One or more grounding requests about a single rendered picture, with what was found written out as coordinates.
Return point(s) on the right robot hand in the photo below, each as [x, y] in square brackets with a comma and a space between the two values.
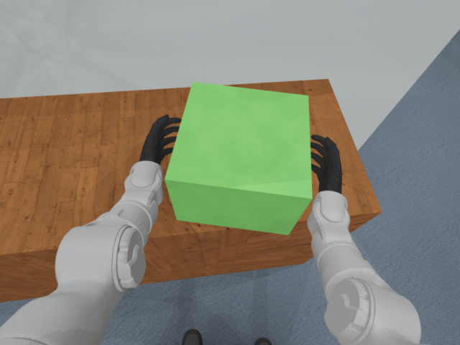
[329, 173]

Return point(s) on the left robot foot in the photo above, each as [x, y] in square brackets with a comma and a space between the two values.
[192, 337]

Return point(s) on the left robot hand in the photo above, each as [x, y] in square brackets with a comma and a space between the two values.
[153, 146]

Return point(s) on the carton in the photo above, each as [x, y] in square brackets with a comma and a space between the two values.
[242, 159]

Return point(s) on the robot left forearm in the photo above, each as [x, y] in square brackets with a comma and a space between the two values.
[138, 207]

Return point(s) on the pedestal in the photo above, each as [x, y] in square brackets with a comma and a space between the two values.
[64, 160]

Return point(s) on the left robot upper arm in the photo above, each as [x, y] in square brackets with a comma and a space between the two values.
[96, 265]

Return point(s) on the right robot upper arm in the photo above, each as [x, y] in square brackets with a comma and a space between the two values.
[362, 313]

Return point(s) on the robot right forearm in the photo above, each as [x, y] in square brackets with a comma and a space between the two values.
[334, 250]

